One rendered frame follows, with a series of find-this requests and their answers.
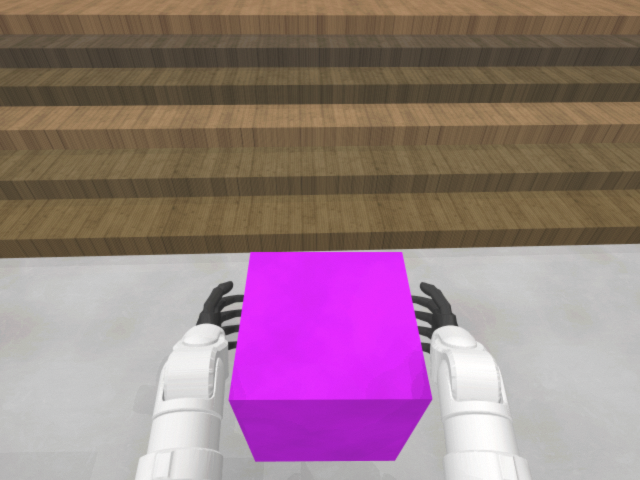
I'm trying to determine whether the robot left forearm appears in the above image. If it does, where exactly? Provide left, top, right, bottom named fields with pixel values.
left=135, top=324, right=229, bottom=480

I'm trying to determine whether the carton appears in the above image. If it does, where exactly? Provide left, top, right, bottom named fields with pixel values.
left=229, top=252, right=432, bottom=462

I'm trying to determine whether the robot left hand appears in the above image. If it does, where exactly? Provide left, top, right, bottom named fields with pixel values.
left=196, top=281, right=244, bottom=350

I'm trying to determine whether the robot right hand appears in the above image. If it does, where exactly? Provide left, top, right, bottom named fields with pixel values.
left=411, top=282, right=459, bottom=354

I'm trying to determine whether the robot right forearm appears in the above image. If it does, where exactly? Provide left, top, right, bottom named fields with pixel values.
left=430, top=325, right=533, bottom=480

